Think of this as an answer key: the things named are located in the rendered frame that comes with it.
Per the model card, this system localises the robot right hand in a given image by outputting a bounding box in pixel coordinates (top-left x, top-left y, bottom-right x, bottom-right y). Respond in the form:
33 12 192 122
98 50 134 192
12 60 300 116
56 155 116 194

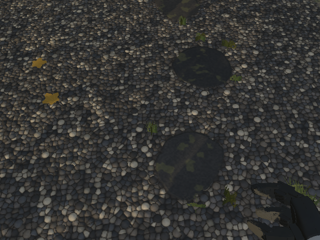
247 181 320 240

